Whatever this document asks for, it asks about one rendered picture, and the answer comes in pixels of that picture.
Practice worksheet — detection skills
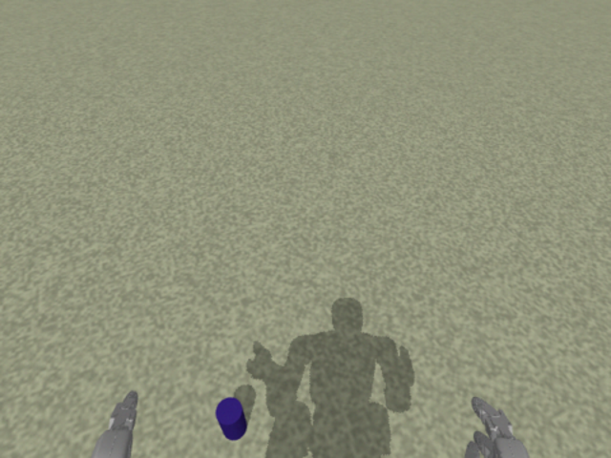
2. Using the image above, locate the left robot hand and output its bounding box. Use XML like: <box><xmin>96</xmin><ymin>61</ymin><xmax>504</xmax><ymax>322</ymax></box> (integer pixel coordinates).
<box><xmin>91</xmin><ymin>390</ymin><xmax>138</xmax><ymax>458</ymax></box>

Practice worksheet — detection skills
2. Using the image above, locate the right robot hand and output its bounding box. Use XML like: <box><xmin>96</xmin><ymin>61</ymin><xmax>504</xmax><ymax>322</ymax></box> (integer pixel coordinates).
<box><xmin>465</xmin><ymin>397</ymin><xmax>530</xmax><ymax>458</ymax></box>

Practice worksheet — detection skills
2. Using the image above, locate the can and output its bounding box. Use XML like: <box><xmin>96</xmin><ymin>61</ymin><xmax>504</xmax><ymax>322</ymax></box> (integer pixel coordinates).
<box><xmin>216</xmin><ymin>397</ymin><xmax>247</xmax><ymax>441</ymax></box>

